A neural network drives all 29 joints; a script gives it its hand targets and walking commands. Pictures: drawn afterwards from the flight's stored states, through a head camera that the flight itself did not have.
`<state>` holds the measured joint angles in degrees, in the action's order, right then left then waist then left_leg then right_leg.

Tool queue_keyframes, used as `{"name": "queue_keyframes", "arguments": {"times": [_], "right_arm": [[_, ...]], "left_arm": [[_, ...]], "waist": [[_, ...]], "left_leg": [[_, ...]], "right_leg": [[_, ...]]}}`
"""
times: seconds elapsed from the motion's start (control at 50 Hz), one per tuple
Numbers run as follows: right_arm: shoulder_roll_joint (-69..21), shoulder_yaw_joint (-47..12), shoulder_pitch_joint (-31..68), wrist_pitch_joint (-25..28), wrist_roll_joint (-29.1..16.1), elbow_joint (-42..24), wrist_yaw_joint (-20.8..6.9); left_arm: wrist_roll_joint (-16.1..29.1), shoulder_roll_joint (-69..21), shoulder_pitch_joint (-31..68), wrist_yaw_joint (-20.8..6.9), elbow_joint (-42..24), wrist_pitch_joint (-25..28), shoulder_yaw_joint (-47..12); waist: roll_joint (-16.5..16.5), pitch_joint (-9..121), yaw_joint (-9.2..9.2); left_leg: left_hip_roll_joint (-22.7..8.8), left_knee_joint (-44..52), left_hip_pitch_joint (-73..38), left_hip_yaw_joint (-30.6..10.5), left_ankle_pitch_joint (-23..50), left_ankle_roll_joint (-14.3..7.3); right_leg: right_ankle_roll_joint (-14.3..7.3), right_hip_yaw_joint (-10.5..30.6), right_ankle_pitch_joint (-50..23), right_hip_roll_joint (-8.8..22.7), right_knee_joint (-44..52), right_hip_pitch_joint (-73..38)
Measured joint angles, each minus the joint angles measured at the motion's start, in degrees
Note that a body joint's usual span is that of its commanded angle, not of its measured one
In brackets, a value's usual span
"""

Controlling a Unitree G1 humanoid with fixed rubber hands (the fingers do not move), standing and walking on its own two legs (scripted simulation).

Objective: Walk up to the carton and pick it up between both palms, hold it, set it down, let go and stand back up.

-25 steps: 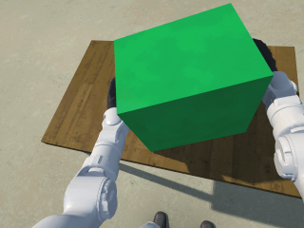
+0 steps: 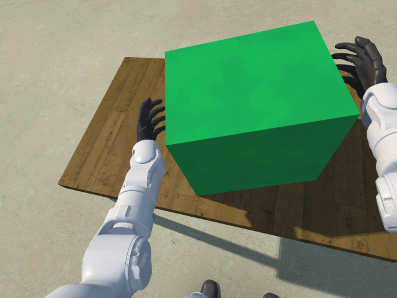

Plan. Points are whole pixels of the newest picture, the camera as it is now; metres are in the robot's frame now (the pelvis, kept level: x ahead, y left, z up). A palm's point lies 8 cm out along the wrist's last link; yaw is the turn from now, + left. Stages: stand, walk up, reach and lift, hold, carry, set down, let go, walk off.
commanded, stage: set down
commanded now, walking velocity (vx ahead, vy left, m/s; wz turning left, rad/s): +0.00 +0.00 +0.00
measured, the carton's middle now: (246, 121) +0.49 +0.04 -0.01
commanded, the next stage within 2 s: none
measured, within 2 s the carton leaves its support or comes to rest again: neither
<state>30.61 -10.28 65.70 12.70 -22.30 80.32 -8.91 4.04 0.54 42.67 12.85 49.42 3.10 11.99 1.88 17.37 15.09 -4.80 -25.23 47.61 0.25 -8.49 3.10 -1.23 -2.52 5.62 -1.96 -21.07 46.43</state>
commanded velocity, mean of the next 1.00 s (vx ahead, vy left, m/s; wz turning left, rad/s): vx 0.00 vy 0.00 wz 0.00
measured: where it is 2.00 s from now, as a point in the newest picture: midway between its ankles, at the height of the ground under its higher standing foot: outside the picture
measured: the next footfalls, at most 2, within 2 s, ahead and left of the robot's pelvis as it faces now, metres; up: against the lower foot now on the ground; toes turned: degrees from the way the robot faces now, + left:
none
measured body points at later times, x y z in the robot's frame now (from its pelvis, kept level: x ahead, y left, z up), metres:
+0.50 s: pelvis -0.03 -0.02 +0.00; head +0.08 -0.06 +0.43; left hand +0.34 +0.24 +0.04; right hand +0.48 -0.20 +0.04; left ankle +0.00 +0.15 -0.73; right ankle +0.01 -0.10 -0.73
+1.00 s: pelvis -0.03 -0.02 +0.00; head +0.07 -0.05 +0.44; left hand +0.30 +0.24 +0.02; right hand +0.43 -0.24 +0.01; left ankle +0.00 +0.15 -0.73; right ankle +0.01 -0.10 -0.73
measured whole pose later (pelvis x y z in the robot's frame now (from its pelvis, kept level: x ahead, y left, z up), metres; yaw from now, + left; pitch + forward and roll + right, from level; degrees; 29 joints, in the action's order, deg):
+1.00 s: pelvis -0.03 -0.02 +0.00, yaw +1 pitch +23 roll +0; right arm 31.8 -11.1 41.6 17.6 -27.4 72.4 -13.4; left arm 9.3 1.4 21.4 10.8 34.4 4.1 11.7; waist 1.4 12.8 10.9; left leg -4.9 -25.2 40.7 0.3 -7.2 4.2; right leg -2.5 -2.5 7.3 -2.0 -26.6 42.2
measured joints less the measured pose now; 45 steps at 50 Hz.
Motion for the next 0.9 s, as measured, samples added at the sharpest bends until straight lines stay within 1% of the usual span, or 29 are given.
{"name": "queue_keyframes", "arguments": {"times": [0.08,0.26,0.4,0.52,0.66,0.9], "right_arm": [[0.28,1.97,-1.56,-0.25,-0.01,0.01,-0.93],[1.17,1.62,-6.66,-1.46,-0.45,0.01,-2.81],[1.19,2.15,-9.87,-1.46,-0.54,-1.7,-2.92],[1.19,2.34,-11.23,-1.46,-0.55,-4.35,-2.92],[1.19,1.31,-13.08,-1.14,-0.81,-5.32,-2.92],[1.18,-0.64,-21.05,3.31,-3.7,-6.69,-3.15]], "left_arm": [[0.0,0.0,-3.13,-0.01,-4.26,-1.53,0.0],[1.89,0.07,-5.31,-0.11,-5.65,-2.75,0.01],[4.67,0.41,-6.24,-0.11,-6.0,-2.7,0.01],[5.26,0.55,-7.21,-0.56,-5.95,-2.69,-0.01],[5.26,0.56,-10.08,-1.95,-6.54,-2.06,0.0],[5.26,0.87,-18.05,-2.03,-11.66,0.64,0.01]], "waist": [[0.0,-0.22,-0.04],[0.01,-1.43,-0.1],[0.02,-1.59,-0.17],[0.01,-1.6,-0.33],[0.0,-2.42,-1.13],[-0.42,-3.8,-2.99]], "left_leg": [[-0.03,0.0,-0.86,0.0,0.26,0.07],[-0.11,0.0,-1.81,0.0,1.2,0.15],[-0.12,0.0,-1.82,0.0,1.76,0.42],[-0.13,0.0,-2.1,0.0,1.89,0.68],[-0.13,0.0,-3.54,0.0,1.68,0.74],[-0.11,0.0,-5.85,0.0,1.29,1.07]], "right_leg": [[-0.19,0.0,-0.23,-0.04,-0.03,-0.84],[-0.52,0.0,-0.58,-0.11,-1.19,-1.2],[-0.82,0.0,-0.22,-0.1,-2.98,-0.31],[-1.15,0.0,0.55,-0.1,-4.6,0.18],[-1.29,0.0,1.3,-0.1,-5.46,-0.85],[-1.29,0.03,1.65,-0.07,-5.52,-3.15]]}}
